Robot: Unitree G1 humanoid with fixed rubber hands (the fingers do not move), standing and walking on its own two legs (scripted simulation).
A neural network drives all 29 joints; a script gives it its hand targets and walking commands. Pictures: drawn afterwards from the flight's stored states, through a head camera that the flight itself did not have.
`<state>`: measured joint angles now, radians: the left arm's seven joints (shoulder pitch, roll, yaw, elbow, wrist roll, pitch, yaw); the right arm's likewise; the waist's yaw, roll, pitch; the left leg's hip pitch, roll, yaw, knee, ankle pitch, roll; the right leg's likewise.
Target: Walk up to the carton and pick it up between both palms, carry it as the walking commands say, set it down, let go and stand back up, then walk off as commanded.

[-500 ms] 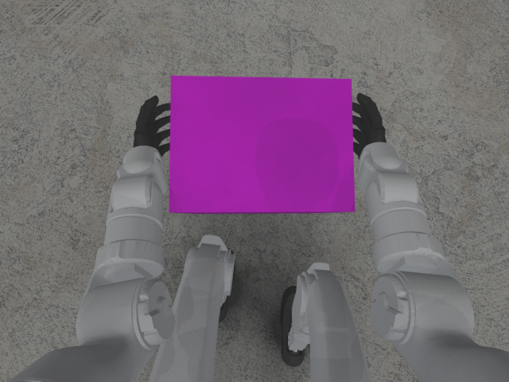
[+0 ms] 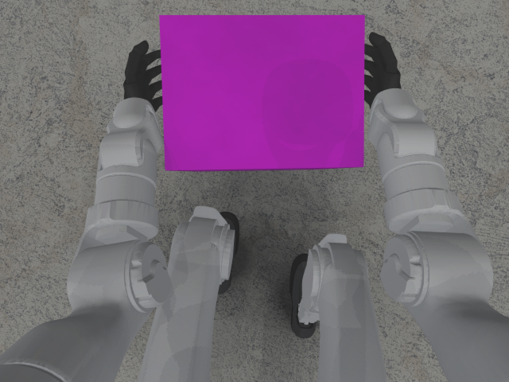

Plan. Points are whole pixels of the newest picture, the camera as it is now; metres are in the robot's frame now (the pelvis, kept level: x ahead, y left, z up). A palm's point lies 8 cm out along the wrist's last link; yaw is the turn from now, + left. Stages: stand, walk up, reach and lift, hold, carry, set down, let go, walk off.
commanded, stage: set down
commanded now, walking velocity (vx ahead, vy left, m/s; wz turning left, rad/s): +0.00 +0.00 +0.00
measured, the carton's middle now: (259, 114) +0.48 +0.09 -0.20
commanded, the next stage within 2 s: none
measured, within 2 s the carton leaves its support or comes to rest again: rests again in 1.70 s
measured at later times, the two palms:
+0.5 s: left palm (156, 103) +0.47 +0.27 -0.21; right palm (353, 94) +0.55 -0.07 -0.21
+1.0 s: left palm (162, 103) +0.48 +0.27 -0.24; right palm (349, 98) +0.55 -0.07 -0.24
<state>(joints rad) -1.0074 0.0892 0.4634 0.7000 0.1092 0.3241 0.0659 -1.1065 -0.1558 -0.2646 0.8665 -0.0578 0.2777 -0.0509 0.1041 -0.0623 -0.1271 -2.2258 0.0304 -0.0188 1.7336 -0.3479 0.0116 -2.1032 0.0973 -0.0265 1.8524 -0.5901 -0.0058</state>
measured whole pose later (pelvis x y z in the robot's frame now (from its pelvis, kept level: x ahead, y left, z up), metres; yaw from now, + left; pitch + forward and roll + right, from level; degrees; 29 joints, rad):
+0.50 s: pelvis -0.02 +0.00 -0.05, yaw +1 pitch +40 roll -2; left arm -1.28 0.23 0.38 0.79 0.00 0.30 0.10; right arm -1.39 -0.29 -0.13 0.93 0.03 0.26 -0.09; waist 0.13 -0.05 0.27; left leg -2.27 0.03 -0.01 1.91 -0.35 0.01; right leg -2.15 0.10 -0.03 2.05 -0.61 0.00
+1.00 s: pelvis -0.03 +0.00 -0.08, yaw +1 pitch +30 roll -1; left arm -1.47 0.32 0.28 0.93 -0.10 0.30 0.12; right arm -1.51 -0.34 -0.13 0.97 0.05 0.29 -0.09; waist 0.14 -0.04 0.52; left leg -2.20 0.01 -0.03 2.03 -0.34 0.00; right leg -2.07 0.10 -0.04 2.18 -0.62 -0.01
